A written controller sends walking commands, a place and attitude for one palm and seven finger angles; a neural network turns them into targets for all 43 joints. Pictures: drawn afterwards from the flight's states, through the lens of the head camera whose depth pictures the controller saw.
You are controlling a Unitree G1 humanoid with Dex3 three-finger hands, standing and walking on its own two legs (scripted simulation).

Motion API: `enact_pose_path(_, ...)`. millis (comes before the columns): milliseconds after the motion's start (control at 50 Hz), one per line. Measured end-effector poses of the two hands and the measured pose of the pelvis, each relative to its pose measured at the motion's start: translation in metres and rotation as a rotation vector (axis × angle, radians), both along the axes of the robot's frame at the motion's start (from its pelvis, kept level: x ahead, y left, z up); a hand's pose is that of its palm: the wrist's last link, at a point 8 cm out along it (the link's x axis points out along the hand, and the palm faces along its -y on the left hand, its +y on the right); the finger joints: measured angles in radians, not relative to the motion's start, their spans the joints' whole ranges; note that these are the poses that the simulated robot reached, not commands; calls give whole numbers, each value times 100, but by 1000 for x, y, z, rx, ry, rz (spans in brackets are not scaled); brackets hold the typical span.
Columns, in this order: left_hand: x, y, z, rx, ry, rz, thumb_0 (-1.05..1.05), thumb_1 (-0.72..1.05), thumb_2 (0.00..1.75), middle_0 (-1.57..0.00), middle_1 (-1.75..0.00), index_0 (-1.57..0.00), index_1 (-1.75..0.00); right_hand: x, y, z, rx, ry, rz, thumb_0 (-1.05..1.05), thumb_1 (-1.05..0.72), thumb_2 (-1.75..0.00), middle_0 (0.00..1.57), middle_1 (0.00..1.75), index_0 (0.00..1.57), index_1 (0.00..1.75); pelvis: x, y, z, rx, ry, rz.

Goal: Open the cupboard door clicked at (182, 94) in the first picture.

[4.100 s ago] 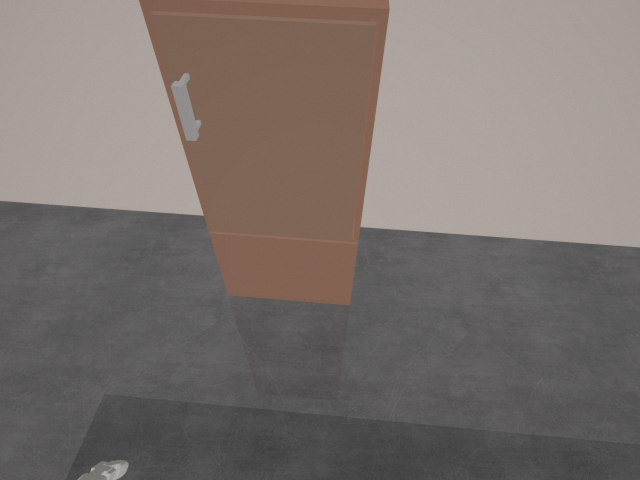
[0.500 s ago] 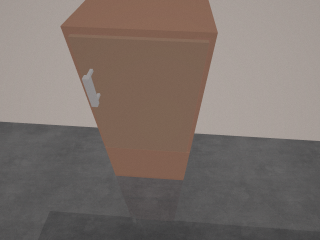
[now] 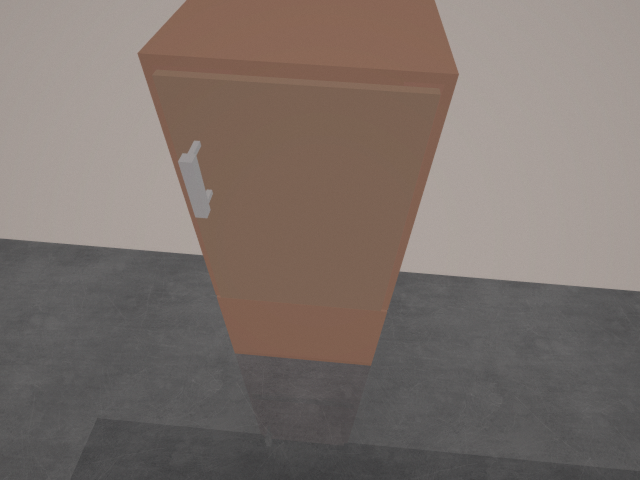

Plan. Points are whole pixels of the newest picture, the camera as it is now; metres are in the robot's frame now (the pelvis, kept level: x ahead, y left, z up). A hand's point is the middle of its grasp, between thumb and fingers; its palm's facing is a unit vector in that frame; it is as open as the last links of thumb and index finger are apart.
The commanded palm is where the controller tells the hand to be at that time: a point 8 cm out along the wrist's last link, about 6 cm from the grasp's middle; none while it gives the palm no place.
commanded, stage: look again from close up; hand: left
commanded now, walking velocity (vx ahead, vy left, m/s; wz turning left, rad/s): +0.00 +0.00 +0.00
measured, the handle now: (199, 179) +0.56 +0.25 +0.03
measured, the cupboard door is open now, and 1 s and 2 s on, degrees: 0 0 0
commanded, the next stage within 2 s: raise the hand with hooked fingers in 0.54 s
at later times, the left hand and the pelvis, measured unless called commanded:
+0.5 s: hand out of the picture +0.03 +0.23 -0.18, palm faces +0.00 -0.97 -0.24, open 7.3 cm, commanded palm none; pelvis +0.00 +0.04 -0.01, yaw -1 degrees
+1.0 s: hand (150, 446) +0.17 +0.22 -0.05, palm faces -0.03 -1.00 -0.05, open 8.2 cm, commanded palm +0.13 +0.29 -0.04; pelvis -0.04 +0.01 -0.08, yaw +0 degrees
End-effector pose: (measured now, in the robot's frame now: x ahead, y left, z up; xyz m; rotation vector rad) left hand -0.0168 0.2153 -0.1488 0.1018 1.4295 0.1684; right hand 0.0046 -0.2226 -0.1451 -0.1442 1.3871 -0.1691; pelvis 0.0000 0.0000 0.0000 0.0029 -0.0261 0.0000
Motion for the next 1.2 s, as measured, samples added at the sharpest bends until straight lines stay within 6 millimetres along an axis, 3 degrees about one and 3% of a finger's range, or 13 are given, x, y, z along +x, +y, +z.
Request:
enact_pose_path(400,40,57,-2,65,-127,-71,0,91,90,-20,-30,-20,-30,19,25,-5,-5,-106,36,1,-93,-90,20,30,20,30,-3,34,-12,-9,5,-5)
enact_pose_path(660,30,65,-1,68,-83,-83,0,91,90,-20,-30,-20,-30,26,23,1,-14,-106,46,1,-91,-90,20,30,20,30,-4,36,-9,-9,21,-14)
enact_pose_path(700,55,68,19,79,-253,16,1,91,90,-20,-30,-20,-30,35,20,9,-39,-193,47,1,-91,-90,20,30,20,30,-5,35,-9,-7,26,-7)
enact_pose_path(800,145,67,111,127,-933,52,1,87,88,-20,-33,-20,-33,80,11,26,-84,-517,59,1,-90,-90,20,30,20,30,-13,30,-18,-2,71,26)
enact_pose_path(840,169,65,130,104,-1139,12,1,84,87,-20,-35,-20,-35,100,6,29,-88,-611,75,1,-90,-90,20,30,20,30,-19,26,-27,-7,111,25)
enact_pose_path(880,181,62,137,61,-1296,-58,1,81,85,-20,-37,-21,-37,119,0,31,-90,-693,101,1,-90,-90,20,30,20,30,-26,21,-39,-8,159,14)
enact_pose_path(960,176,57,118,-48,-1410,-224,0,73,82,-21,-42,-21,-42,150,-12,30,-100,-826,155,1,-90,-90,20,30,20,30,-37,10,-68,-12,218,4)
enact_pose_path(1060,142,68,91,-90,-1333,-157,1,61,77,-22,-49,-22,-49,168,-20,27,-126,-895,187,1,-90,-90,20,30,20,30,-41,2,-89,-26,233,8)
enact_pose_path(1120,130,74,96,-37,-1354,-120,1,54,75,-23,-54,-23,-53,167,-19,19,-132,-875,205,1,-90,-90,20,30,20,30,-42,-1,-93,-41,231,18)
enact_pose_path(1200,138,76,111,-13,-1418,-164,1,45,71,-23,-59,-23,-59,153,-12,2,-117,-811,215,1,-90,-90,20,30,20,30,-45,-3,-96,-58,231,28)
